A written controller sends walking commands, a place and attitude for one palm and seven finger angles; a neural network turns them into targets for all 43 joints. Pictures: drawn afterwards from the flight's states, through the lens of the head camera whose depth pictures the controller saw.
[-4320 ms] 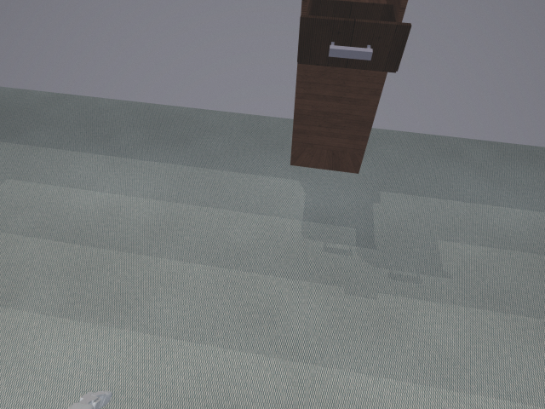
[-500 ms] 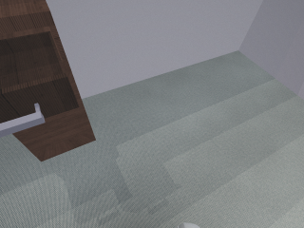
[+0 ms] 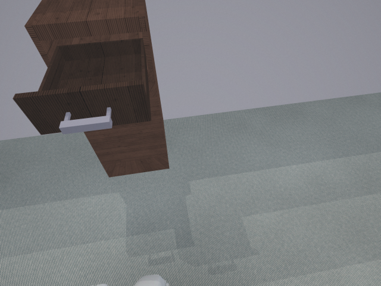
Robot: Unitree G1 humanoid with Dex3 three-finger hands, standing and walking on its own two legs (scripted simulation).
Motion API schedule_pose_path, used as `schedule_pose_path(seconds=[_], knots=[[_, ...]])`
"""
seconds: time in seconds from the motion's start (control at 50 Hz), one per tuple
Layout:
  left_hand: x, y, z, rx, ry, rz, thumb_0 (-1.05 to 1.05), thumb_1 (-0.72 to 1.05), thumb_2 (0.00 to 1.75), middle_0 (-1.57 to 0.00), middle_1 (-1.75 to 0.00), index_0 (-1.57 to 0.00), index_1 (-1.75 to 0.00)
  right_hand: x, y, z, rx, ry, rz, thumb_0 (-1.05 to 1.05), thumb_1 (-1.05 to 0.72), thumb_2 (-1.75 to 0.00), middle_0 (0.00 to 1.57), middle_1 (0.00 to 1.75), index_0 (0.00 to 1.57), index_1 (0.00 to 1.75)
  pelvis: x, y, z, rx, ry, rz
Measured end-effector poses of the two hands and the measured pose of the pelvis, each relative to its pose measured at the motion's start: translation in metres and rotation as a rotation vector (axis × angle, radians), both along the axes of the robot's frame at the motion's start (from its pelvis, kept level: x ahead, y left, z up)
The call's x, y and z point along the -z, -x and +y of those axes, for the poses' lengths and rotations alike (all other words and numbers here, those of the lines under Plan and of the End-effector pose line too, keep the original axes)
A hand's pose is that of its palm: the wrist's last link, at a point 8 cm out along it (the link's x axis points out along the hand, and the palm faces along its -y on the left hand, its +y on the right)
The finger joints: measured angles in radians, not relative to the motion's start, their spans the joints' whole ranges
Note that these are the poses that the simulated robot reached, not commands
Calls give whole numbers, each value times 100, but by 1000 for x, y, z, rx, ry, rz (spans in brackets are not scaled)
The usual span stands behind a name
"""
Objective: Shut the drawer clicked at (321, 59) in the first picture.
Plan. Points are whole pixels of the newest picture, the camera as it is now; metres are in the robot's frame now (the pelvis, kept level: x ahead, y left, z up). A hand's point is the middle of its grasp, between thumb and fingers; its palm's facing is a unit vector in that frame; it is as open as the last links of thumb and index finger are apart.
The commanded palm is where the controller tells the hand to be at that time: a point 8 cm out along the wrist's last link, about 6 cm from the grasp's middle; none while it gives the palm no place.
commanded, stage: turn to face it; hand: left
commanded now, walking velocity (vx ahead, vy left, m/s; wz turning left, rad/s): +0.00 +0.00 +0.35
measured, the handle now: (87, 119) +0.52 +0.31 +0.03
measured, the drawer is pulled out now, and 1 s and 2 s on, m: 0.30 0.30 0.30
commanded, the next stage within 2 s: take the last steps up to it in 0.24 s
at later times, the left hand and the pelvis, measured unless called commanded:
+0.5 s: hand out of the picture +0.03 +0.25 -0.16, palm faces +0.16 -0.96 -0.25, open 7.4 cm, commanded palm none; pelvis +0.00 +0.04 +0.00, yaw +8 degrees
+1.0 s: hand out of the picture -0.02 +0.19 -0.17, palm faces +0.31 -0.94 -0.12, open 7.4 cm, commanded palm none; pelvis +0.11 +0.07 +0.00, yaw +13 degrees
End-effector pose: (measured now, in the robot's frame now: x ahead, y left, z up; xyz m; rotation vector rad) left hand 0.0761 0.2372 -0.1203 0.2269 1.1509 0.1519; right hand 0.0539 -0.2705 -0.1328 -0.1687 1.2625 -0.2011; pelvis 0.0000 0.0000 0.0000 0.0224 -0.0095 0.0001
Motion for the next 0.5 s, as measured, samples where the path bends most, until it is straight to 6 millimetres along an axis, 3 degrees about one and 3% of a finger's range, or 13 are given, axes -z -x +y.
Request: schedule_pose_path(seconds=[0.14, 0.22, 0.36, 0.5], knots=[[34, 68, 41, -139, 33, 143, 0, 90, 90, -21, -30, -21, -30, -3, -64, 43, -164, 41, -78, 1, -91, -90, 20, 29, 20, 30, 15, 0, 29, -71, 29, 20], [38, 94, 64, -189, 24, 230, 1, 90, 90, -20, -30, -20, -30, -16, -81, 70, -214, 45, -127, 1, -91, -90, 20, 29, 20, 30, 10, 1, 38, -81, 33, 13], [21, 88, 77, -220, 22, 178, 1, 91, 90, -20, -30, -20, -30, -22, -73, 93, -236, 23, -108, 0, -91, -90, 20, 29, 21, 30, -4, 2, 47, -121, 54, 1], [10, 62, 61, -191, 19, 94, 1, 91, 90, -20, -30, -20, -30, -5, -42, 89, -201, -33, -53, 0, -90, -90, 20, 29, 21, 30, -3, -2, 40, -138, 32, -9]])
